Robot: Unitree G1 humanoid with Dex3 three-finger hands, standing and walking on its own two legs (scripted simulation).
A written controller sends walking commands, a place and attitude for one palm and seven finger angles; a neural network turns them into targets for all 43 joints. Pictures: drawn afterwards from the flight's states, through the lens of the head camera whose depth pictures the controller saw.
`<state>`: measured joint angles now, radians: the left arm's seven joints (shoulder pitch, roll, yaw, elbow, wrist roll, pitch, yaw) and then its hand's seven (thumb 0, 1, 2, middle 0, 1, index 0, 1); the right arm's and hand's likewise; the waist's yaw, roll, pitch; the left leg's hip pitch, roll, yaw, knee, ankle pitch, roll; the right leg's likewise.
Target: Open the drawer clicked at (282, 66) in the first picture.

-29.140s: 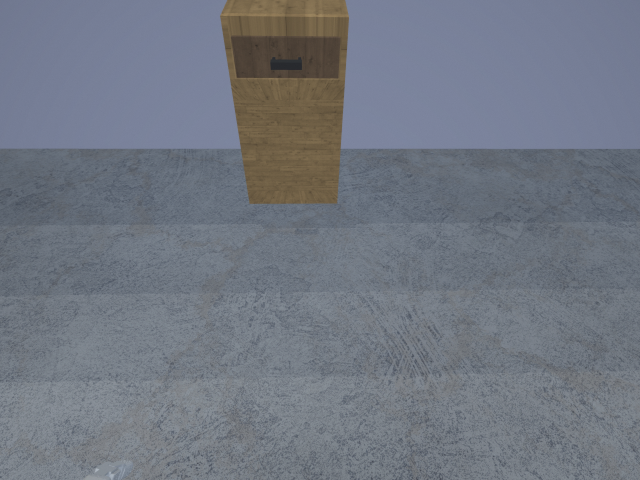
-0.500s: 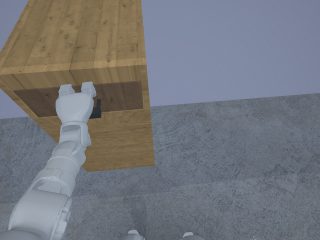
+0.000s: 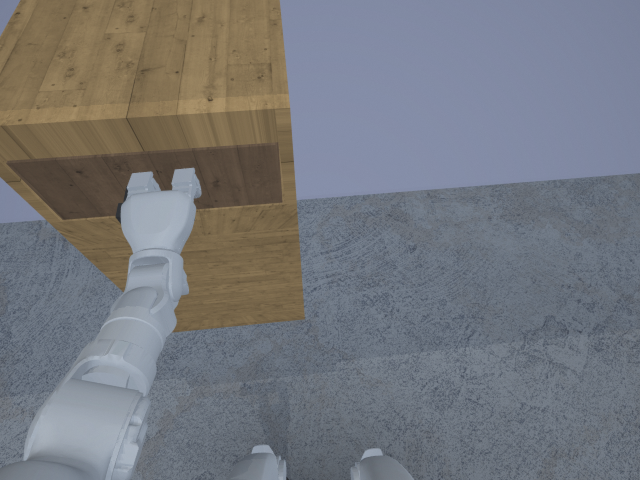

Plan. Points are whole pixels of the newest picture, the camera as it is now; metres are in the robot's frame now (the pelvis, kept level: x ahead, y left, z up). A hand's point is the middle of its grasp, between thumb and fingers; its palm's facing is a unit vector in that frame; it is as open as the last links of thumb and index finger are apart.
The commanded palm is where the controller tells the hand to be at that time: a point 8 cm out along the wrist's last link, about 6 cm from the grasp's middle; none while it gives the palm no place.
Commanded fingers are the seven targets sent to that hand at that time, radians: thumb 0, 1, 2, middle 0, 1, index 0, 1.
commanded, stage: lower the fingers behind the handle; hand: left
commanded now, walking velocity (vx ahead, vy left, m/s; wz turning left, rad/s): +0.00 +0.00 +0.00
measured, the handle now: (158, 200) +0.52 +0.24 -0.02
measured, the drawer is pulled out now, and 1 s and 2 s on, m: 0.00 0.00 0.00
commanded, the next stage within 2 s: lift the fingers back up to retry in 0.92 s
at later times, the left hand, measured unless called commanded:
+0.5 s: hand (162, 241) +0.44 +0.22 -0.01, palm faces +0.04 -0.01 -1.00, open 14.1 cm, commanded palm +0.42 +0.20 +0.01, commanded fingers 0.00 -0.50 0.30 -0.30 -1.20 -0.30 -1.20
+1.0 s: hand (162, 237) +0.44 +0.22 -0.01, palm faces -0.01 +0.00 -1.00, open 14.1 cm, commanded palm +0.42 +0.20 +0.01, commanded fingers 0.00 -0.50 0.30 -0.30 -1.20 -0.30 -1.20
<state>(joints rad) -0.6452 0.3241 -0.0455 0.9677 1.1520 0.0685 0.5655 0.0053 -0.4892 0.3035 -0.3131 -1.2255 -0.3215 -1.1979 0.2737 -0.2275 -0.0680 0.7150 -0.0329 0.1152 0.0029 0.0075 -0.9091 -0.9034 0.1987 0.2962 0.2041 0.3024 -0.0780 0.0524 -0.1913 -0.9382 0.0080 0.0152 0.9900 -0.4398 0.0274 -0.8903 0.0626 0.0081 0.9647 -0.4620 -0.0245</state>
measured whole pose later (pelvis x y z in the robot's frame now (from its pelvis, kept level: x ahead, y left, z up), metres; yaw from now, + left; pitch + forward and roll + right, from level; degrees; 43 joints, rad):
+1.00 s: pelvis -0.03 +0.00 -0.02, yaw +1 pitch +23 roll -2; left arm -0.78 0.40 -0.13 1.03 1.08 0.06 0.42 0.01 -0.49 0.30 -0.26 -1.26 -0.25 -1.24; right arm 0.36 -0.23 -0.04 0.69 -0.01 0.09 -0.02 0.01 -0.91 -0.90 0.20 0.30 0.21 0.30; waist -0.09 0.05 -0.21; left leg -1.06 0.00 -0.01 1.09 -0.43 0.03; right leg -1.00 0.06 -0.02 1.06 -0.46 -0.02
